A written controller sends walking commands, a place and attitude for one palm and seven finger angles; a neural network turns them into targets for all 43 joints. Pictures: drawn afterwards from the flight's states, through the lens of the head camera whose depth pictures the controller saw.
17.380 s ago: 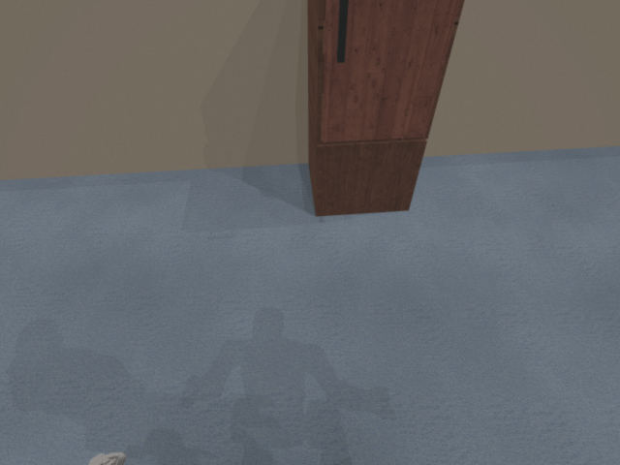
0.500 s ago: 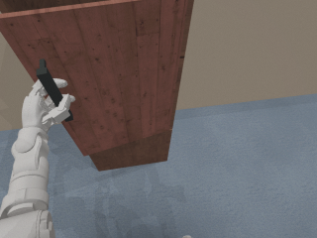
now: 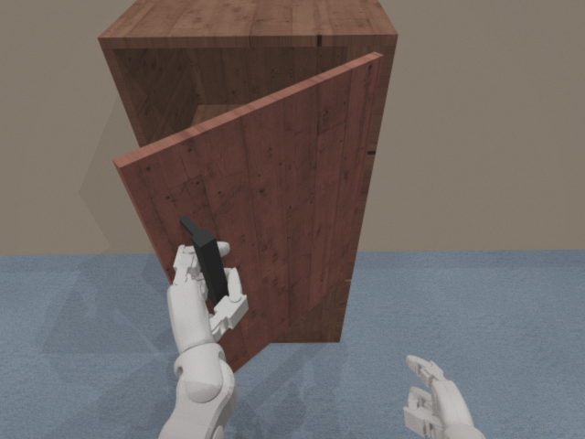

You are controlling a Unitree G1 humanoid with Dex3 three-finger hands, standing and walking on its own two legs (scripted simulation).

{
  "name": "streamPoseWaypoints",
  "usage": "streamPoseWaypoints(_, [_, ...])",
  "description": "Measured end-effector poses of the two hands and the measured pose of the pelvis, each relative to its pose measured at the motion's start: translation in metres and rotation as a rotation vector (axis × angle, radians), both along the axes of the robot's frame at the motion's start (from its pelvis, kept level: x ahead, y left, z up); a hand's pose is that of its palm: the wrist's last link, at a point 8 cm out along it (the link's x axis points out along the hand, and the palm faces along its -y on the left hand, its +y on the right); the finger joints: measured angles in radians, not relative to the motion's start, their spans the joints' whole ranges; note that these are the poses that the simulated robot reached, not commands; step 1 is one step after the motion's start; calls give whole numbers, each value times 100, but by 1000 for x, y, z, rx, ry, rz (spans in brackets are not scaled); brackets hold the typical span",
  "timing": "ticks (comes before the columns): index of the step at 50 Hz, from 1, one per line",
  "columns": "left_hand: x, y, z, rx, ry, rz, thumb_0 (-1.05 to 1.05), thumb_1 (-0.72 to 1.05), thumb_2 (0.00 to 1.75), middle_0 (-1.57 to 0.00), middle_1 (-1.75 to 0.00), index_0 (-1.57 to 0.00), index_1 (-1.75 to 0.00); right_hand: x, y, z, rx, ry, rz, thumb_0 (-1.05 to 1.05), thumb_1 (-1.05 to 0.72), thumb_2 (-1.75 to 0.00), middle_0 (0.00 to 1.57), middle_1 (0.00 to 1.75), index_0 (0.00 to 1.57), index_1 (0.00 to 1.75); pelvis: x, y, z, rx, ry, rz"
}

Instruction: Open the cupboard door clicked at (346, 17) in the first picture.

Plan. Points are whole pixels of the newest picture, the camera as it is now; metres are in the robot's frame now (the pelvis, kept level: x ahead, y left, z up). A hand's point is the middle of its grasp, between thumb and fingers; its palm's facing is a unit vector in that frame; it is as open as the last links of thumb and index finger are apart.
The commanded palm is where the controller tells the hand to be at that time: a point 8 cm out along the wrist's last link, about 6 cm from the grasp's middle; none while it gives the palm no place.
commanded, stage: pull the door open along its arc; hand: left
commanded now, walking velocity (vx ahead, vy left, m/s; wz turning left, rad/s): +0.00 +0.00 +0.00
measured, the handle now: (207, 271) +0.31 +0.14 +0.09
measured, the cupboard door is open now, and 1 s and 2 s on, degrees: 41 42 44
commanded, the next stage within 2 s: open thumb and fingers to let go in 0.02 s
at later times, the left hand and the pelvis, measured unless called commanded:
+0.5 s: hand (246, 305) +0.27 +0.08 +0.09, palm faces +0.45 -0.89 -0.03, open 9.7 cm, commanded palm +0.22 +0.12 +0.08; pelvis -0.02 -0.02 +0.00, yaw +1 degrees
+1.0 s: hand (241, 301) +0.27 +0.09 +0.09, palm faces +0.39 -0.92 -0.01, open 14.7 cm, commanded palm +0.23 +0.13 +0.08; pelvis -0.04 +0.01 +0.00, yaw +1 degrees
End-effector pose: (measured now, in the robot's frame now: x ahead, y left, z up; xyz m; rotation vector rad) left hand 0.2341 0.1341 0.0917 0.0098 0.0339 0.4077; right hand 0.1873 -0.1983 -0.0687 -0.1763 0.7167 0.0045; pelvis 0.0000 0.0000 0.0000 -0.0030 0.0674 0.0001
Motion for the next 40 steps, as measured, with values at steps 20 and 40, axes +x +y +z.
streamPoseWaypoints(20, [-9, -17, -3, 14, 0, 68, 1, 42, 69, -36, -130, -37, -130, -33, -38, -22, -42, 81, -26, 1, -91, -90, 20, 30, 20, 30, -15, -25, -1, 15, -27, 26])
streamPoseWaypoints(40, [-2, -11, -4, 7, -22, 39, -1, -45, 32, -26, -97, -26, -98, -52, -19, -18, -51, 74, -43, 1, -91, -90, 20, 30, 20, 30, -33, -6, 0, 5, -35, 15])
